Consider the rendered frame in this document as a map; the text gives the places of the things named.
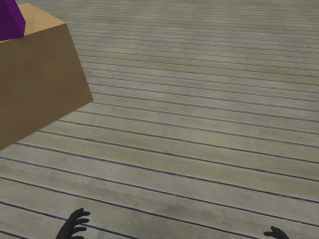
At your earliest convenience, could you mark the robot left hand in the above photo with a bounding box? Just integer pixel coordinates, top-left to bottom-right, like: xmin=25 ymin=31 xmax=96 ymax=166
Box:
xmin=56 ymin=207 xmax=91 ymax=239

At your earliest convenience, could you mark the robot right hand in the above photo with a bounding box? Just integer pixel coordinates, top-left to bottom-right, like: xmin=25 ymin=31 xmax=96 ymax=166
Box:
xmin=263 ymin=226 xmax=289 ymax=239

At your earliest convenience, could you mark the pedestal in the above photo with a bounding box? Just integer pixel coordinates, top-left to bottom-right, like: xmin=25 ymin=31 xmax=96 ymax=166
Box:
xmin=0 ymin=2 xmax=94 ymax=150

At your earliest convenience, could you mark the carton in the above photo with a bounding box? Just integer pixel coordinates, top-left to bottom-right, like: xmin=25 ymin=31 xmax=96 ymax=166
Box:
xmin=0 ymin=0 xmax=26 ymax=41

